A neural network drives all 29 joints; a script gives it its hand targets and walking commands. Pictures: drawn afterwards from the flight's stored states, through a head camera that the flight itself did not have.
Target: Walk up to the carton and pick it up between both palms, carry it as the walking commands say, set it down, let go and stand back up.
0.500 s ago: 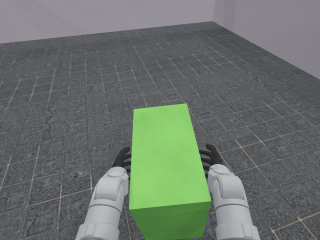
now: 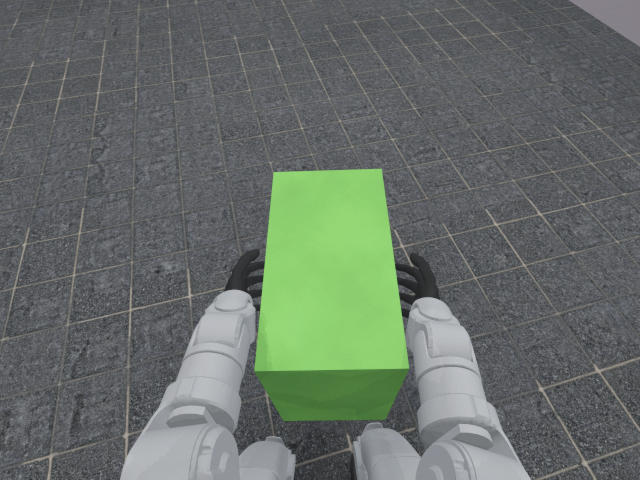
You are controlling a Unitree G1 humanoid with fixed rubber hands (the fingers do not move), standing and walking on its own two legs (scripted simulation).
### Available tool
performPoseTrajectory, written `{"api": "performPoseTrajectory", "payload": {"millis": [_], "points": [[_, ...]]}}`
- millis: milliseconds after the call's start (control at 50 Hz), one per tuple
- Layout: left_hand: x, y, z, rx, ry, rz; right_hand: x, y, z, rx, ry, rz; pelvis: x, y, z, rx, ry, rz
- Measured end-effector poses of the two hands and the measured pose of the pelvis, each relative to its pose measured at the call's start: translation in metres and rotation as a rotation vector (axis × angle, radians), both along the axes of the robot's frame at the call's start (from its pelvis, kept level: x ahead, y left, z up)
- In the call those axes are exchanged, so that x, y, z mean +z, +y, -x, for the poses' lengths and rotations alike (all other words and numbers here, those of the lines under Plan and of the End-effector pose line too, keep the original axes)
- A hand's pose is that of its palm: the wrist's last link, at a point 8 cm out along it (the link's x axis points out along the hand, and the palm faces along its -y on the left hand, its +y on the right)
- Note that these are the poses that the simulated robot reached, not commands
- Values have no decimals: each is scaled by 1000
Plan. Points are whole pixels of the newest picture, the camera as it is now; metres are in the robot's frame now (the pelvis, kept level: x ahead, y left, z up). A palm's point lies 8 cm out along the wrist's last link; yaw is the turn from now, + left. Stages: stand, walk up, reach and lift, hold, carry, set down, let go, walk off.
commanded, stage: set down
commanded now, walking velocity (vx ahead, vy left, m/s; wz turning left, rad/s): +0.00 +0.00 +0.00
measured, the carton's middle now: (330, 299) +0.38 -0.02 -0.07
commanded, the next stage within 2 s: none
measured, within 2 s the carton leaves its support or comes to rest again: neither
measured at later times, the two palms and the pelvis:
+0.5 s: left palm (266, 299) +0.39 +0.08 -0.10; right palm (422, 313) +0.36 -0.17 -0.10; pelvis +0.03 +0.01 -0.04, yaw -1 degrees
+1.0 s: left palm (271, 307) +0.42 +0.09 -0.17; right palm (410, 317) +0.39 -0.17 -0.18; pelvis +0.00 +0.00 -0.11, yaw +0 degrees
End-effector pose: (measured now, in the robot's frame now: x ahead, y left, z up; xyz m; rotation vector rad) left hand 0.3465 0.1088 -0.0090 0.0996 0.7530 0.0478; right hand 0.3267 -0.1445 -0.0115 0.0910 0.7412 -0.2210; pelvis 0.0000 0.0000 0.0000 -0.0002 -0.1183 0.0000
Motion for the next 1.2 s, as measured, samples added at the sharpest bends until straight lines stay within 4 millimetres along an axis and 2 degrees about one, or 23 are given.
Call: {"api": "performPoseTrajectory", "payload": {"millis": [100, 280, 440, 600, 760, 960, 1200], "points": [[-16, -7, -15, -13, -23, 9, -17, -7, -9, -16, -22, 12, -8, 3, -2, 1, 87, -10], [-42, -22, -39, -38, -44, 15, -46, -20, -22, -48, -44, 10, -22, 8, -17, -18, 227, -22], [-75, -26, -46, -30, -37, 23, -79, -23, -30, -42, -37, 19, -34, 7, -31, -22, 327, -26], [-108, -25, -52, -18, -39, 31, -108, -24, -40, -28, -38, 28, -53, 2, -33, -11, 401, -22], [-131, -24, -58, -14, -49, 24, -132, -24, -49, -9, -47, 32, -73, -1, -27, -5, 437, -20], [-157, -23, -67, -12, -55, 20, -159, -22, -59, -5, -56, 34, -99, -1, -8, 5, 465, -23], [-208, -30, -85, -22, -46, 21, -211, -30, -74, -22, -47, 30, -145, 3, 17, 8, 502, -33]]}}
